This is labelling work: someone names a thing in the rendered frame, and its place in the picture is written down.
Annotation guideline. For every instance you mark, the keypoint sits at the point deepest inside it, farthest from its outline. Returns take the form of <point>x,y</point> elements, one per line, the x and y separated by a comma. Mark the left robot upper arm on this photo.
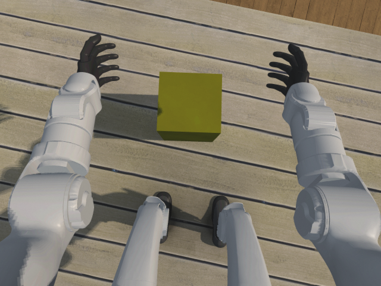
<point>45,212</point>

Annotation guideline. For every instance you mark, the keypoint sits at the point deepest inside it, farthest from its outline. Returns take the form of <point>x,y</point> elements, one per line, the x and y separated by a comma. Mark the right robot hand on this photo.
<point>297,71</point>

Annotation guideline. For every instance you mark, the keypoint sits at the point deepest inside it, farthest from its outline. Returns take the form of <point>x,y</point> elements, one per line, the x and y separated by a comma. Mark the robot left foot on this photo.
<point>166,198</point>

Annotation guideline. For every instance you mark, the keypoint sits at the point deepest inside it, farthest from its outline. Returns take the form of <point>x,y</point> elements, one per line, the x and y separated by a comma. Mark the right robot upper arm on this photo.
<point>343,223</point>

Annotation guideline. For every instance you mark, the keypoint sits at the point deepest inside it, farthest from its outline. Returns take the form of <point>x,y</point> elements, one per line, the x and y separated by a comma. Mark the carton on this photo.
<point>189,106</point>

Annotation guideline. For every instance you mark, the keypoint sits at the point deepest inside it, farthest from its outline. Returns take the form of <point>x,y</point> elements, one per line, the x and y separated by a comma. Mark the right robot forearm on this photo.
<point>317,141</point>

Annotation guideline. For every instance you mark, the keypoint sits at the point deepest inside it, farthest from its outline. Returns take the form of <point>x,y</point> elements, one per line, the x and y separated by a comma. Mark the left robot forearm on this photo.
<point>64,147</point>

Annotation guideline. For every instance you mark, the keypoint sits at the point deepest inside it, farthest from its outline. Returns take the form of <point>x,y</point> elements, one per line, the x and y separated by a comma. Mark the right robot thigh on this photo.
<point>245,261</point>

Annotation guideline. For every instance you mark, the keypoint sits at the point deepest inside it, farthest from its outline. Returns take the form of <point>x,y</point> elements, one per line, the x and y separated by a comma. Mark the left robot hand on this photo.
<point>89,61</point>

